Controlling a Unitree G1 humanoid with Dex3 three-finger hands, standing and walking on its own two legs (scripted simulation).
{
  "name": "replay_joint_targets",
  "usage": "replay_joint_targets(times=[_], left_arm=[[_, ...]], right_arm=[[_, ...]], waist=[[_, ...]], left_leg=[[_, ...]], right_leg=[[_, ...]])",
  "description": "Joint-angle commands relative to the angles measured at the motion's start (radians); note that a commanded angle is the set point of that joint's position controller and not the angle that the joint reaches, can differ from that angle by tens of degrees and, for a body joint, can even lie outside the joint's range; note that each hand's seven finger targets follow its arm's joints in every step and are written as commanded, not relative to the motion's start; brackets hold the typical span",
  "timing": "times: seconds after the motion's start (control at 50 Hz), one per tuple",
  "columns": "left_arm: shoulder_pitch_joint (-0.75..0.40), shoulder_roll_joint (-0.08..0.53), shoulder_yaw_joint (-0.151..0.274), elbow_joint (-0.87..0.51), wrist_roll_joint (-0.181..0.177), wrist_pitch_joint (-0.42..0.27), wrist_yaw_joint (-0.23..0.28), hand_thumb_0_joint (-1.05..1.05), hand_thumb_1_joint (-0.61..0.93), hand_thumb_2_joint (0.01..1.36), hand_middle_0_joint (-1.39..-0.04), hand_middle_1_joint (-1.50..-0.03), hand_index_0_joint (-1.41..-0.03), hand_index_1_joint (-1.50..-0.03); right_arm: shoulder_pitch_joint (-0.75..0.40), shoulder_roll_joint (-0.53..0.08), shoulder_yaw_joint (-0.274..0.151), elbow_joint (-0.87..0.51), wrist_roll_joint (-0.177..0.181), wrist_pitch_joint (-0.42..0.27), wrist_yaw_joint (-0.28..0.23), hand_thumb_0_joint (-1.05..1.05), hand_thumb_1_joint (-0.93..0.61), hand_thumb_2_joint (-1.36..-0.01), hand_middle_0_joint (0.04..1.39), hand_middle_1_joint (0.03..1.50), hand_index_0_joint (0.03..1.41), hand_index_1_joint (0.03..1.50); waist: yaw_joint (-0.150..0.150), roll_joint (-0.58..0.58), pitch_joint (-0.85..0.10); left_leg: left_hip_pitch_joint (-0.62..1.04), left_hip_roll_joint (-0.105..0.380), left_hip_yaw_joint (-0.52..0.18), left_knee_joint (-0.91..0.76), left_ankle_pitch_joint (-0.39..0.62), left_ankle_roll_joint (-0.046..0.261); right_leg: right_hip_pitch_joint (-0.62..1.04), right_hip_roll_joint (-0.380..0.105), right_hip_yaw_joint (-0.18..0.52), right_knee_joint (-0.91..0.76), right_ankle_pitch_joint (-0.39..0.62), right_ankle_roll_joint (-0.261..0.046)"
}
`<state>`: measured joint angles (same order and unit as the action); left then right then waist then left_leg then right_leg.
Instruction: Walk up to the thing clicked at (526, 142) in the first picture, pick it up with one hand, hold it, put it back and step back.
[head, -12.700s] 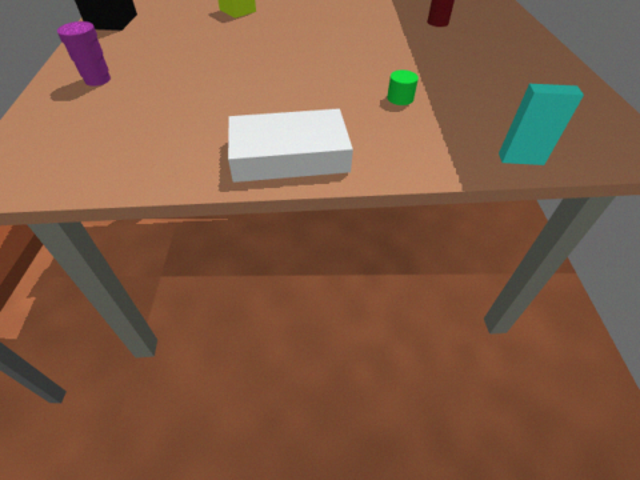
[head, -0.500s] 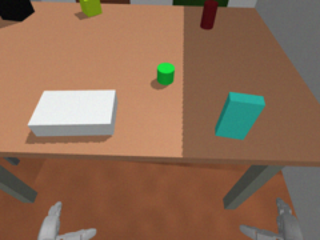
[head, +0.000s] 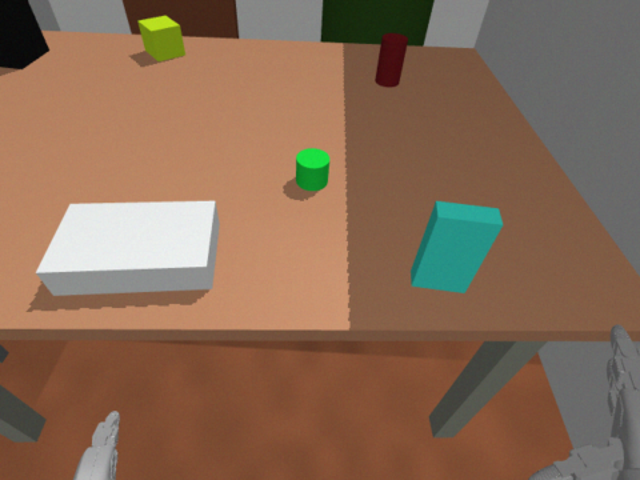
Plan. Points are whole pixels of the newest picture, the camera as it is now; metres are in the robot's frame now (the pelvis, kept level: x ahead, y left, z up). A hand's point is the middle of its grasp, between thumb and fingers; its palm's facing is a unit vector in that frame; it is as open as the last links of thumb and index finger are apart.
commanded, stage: rise first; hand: right
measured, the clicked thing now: (451, 250) +0.41 -0.19 +0.05
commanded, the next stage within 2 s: go down in 0.90 s
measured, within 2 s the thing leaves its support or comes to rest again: neither
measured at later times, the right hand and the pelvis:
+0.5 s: hand (623, 406) +0.17 -0.27 +0.11, palm faces +0.40 +0.82 -0.41, open 17.7 cm; pelvis -0.02 +0.00 +0.00, yaw +0 degrees
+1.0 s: hand out of the picture +0.16 -0.27 +0.15, palm faces +0.42 +0.80 -0.42, open 17.7 cm; pelvis -0.03 +0.00 +0.00, yaw +0 degrees
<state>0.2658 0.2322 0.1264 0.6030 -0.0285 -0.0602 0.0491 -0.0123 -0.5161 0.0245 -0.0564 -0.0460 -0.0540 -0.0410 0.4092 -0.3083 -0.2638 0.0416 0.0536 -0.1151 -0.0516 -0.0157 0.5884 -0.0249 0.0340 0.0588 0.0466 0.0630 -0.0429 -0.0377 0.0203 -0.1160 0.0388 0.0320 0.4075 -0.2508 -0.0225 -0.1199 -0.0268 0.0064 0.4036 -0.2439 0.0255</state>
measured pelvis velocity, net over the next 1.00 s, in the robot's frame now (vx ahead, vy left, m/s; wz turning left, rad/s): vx -0.03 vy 0.00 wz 0.00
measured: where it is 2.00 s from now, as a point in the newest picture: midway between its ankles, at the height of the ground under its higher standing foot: outside the picture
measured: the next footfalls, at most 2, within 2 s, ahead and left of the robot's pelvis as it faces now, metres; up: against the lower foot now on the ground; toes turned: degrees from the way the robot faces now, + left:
none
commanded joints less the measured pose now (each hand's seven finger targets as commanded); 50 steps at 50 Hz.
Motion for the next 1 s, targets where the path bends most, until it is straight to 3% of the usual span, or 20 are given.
replay_joint_targets(times=[0.0,0.06,0.1,0.18,0.22,0.26,0.3,0.34,0.38,0.44,0.46,0.6,0.64,0.7,0.74,0.76,0.92,0.94,0.96,0.98], left_arm=[[-0.143,0.159,0.066,-0.216,0.007,-0.070,0.018,0.000,-0.554,0.032,-0.049,-0.039,-0.046,-0.043],[-0.100,0.121,0.043,-0.181,0.009,-0.066,0.010,0.000,-0.556,0.036,-0.048,-0.041,-0.044,-0.045],[-0.075,0.170,0.104,-0.143,0.009,-0.065,0.013,0.000,-0.553,0.035,-0.047,-0.039,-0.043,-0.043],[-0.079,0.095,0.053,-0.160,0.002,-0.074,-0.004,0.000,-0.551,0.035,-0.048,-0.042,-0.045,-0.044],[-0.075,0.143,0.093,-0.169,0.002,-0.077,0.000,0.000,-0.552,0.033,-0.048,-0.040,-0.044,-0.043],[-0.086,0.118,0.074,-0.189,0.001,-0.084,-0.004,0.000,-0.551,0.034,-0.047,-0.039,-0.044,-0.043],[-0.062,0.167,0.127,-0.172,0.001,-0.087,0.001,0.000,-0.559,0.039,-0.048,-0.036,-0.041,-0.043],[-0.075,0.102,0.068,-0.159,0.000,-0.092,-0.010,0.000,-0.550,0.037,-0.048,-0.041,-0.044,-0.044],[-0.089,0.155,0.124,-0.202,0.001,-0.100,-0.002,0.000,-0.560,0.043,-0.048,-0.039,-0.042,-0.045],[-0.101,0.092,0.060,-0.197,0.000,-0.103,-0.012,0.000,-0.552,0.039,-0.049,-0.040,-0.045,-0.044],[-0.093,0.129,0.101,-0.194,0.000,-0.104,-0.006,0.000,-0.549,0.038,-0.048,-0.041,-0.046,-0.043],[-0.112,0.135,0.105,-0.186,0.005,-0.111,-0.006,0.000,-0.543,0.044,-0.048,-0.045,-0.047,-0.045],[-0.103,0.089,0.065,-0.147,0.003,-0.108,-0.012,0.000,-0.542,0.048,-0.047,-0.046,-0.047,-0.046],[-0.094,0.148,0.124,-0.156,0.005,-0.111,-0.004,0.000,-0.544,0.051,-0.047,-0.047,-0.047,-0.047],[-0.105,0.115,0.083,-0.190,0.003,-0.117,-0.011,0.000,-0.545,0.054,-0.047,-0.049,-0.047,-0.049],[-0.098,0.139,0.117,-0.165,0.001,-0.114,-0.008,0.000,-0.545,0.059,-0.048,-0.050,-0.047,-0.050],[-0.104,0.102,0.087,-0.152,-0.002,-0.118,-0.017,0.000,-0.490,0.007,-0.046,-0.041,-0.056,-0.028],[-0.103,0.072,0.084,-0.100,0.023,-0.118,-0.024,0.000,-0.558,0.071,-0.052,-0.052,-0.048,-0.055],[-0.129,0.164,0.143,-0.158,-0.001,-0.117,-0.010,0.000,-0.488,0.002,-0.047,-0.042,-0.059,-0.028],[-0.123,0.111,0.107,-0.121,0.029,-0.120,-0.019,0.000,-0.556,0.071,-0.050,-0.052,-0.048,-0.054]], right_arm=[[-0.083,-0.211,-0.124,-0.275,0.000,-0.100,-0.016,0.000,0.611,-0.019,0.030,0.060,0.040,0.060],[-0.044,-0.213,-0.143,-0.292,-0.002,-0.115,-0.013,0.000,0.611,-0.019,0.031,0.060,0.041,0.060],[-0.040,-0.222,-0.159,-0.303,0.001,-0.124,-0.009,0.000,0.611,-0.018,0.031,0.060,0.041,0.060],[-0.035,-0.207,-0.165,-0.344,0.005,-0.151,0.001,0.000,0.611,-0.019,0.033,0.060,0.042,0.060],[-0.044,-0.215,-0.171,-0.349,0.006,-0.158,0.004,0.000,0.611,-0.018,0.034,0.059,0.043,0.060],[-0.054,-0.213,-0.173,-0.383,0.005,-0.172,0.005,0.000,0.611,-0.019,0.033,0.060,0.043,0.060],[-0.049,-0.232,-0.203,-0.370,0.007,-0.175,0.005,0.000,0.611,-0.021,0.034,0.060,0.043,0.060],[-0.044,-0.216,-0.192,-0.379,0.009,-0.184,0.010,0.000,0.611,-0.022,0.035,0.060,0.044,0.060],[-0.060,-0.230,-0.211,-0.392,0.009,-0.192,0.007,0.000,0.611,-0.024,0.035,0.060,0.044,0.060],[-0.063,-0.232,-0.213,-0.409,0.008,-0.207,0.010,0.000,0.611,-0.025,0.036,0.060,0.044,0.060],[-0.057,-0.230,-0.214,-0.392,0.010,-0.209,0.009,0.000,0.611,-0.026,0.036,0.060,0.045,0.060],[-0.096,-0.238,-0.222,-0.416,0.006,-0.231,0.011,0.000,0.611,-0.028,0.037,0.060,0.045,0.061],[-0.089,-0.230,-0.214,-0.413,0.006,-0.237,0.013,0.000,0.611,-0.030,0.037,0.061,0.046,0.061],[-0.094,-0.251,-0.240,-0.409,0.006,-0.241,0.012,0.000,0.611,-0.033,0.037,0.061,0.046,0.061],[-0.096,-0.249,-0.246,-0.416,0.008,-0.248,0.013,0.000,0.611,-0.033,0.038,0.061,0.047,0.061],[-0.093,-0.252,-0.245,-0.411,0.009,-0.249,0.013,0.000,0.611,-0.036,0.038,0.062,0.047,0.062],[-0.090,-0.257,-0.254,-0.455,0.012,-0.264,0.016,0.000,0.531,-0.018,0.070,0.047,0.071,0.047],[-0.072,-0.161,-0.220,-0.444,-0.007,-0.297,0.025,0.000,0.592,-0.052,0.038,0.062,0.049,0.062],[-0.089,-0.304,-0.294,-0.439,0.014,-0.276,0.014,0.000,0.512,-0.019,0.071,0.046,0.071,0.046],[-0.115,-0.194,-0.243,-0.480,-0.011,-0.311,0.022,0.000,0.592,-0.051,0.037,0.063,0.049,0.063]], waist=[[0.004,0.040,-0.114],[-0.014,0.003,-0.073],[0.000,-0.008,-0.050],[-0.006,-0.002,-0.039],[0.003,0.004,-0.042],[-0.002,-0.016,-0.037],[0.004,0.001,-0.036],[-0.010,-0.021,-0.018],[0.009,0.028,-0.049],[-0.015,-0.001,-0.030],[-0.006,0.015,-0.024],[0.002,0.004,-0.050],[-0.015,-0.022,-0.012],[-0.004,0.004,-0.043],[-0.016,0.014,-0.038],[-0.012,0.001,-0.027],[-0.022,-0.028,-0.018],[0.011,0.040,-0.051],[-0.028,-0.034,-0.031],[0.017,0.028,-0.077]], left_leg=[[0.039,-0.034,0.041,-0.045,0.239,0.022],[0.035,-0.028,0.043,-0.050,0.230,0.023],[0.015,-0.028,0.040,-0.056,0.202,0.023],[0.019,-0.029,0.041,-0.065,0.178,0.024],[0.014,-0.031,0.043,-0.064,0.171,0.024],[0.012,-0.031,0.044,-0.065,0.153,0.027],[0.007,-0.032,0.049,-0.065,0.146,0.027],[0.000,-0.027,0.042,-0.070,0.136,0.026],[0.010,-0.029,0.044,-0.071,0.143,0.023],[0.012,-0.027,0.042,-0.074,0.126,0.025],[0.006,-0.028,0.041,-0.074,0.117,0.024],[0.008,-0.030,0.043,-0.076,0.104,0.026],[-0.003,-0.030,0.041,-0.081,0.077,0.028],[0.001,-0.029,0.044,-0.079,0.091,0.026],[0.013,-0.031,0.047,-0.079,0.089,0.028],[0.003,-0.030,0.045,-0.081,0.081,0.028],[0.006,-0.032,0.045,-0.084,0.051,0.031],[-0.034,-0.043,0.036,-0.067,0.074,0.015],[0.006,-0.026,0.038,-0.083,0.065,0.028],[-0.033,-0.041,0.031,-0.061,0.085,0.016]], right_leg=[[0.033,0.025,-0.040,-0.047,0.270,-0.029],[0.013,0.032,-0.044,-0.050,0.267,-0.028],[0.012,0.034,-0.049,-0.057,0.234,-0.028],[-0.004,0.035,-0.048,-0.058,0.210,-0.033],[-0.001,0.031,-0.046,-0.066,0.201,-0.032],[0.000,0.033,-0.045,-0.069,0.186,-0.031],[0.000,0.029,-0.041,-0.075,0.179,-0.031],[-0.005,0.036,-0.046,-0.066,0.170,-0.033],[0.008,0.032,-0.042,-0.066,0.173,-0.037],[-0.008,0.038,-0.044,-0.067,0.160,-0.036],[-0.010,0.037,-0.046,-0.071,0.146,-0.037],[0.004,0.035,-0.041,-0.076,0.138,-0.035],[-0.012,0.038,-0.045,-0.085,0.112,-0.033],[0.008,0.037,-0.041,-0.082,0.128,-0.035],[-0.006,0.034,-0.037,-0.082,0.132,-0.034],[-0.010,0.037,-0.042,-0.084,0.120,-0.034],[-0.028,0.037,-0.042,-0.091,0.094,-0.032],[-0.004,0.039,-0.034,-0.063,0.099,-0.036],[-0.017,0.042,-0.046,-0.082,0.102,-0.033],[0.021,0.038,-0.032,-0.058,0.109,-0.035]])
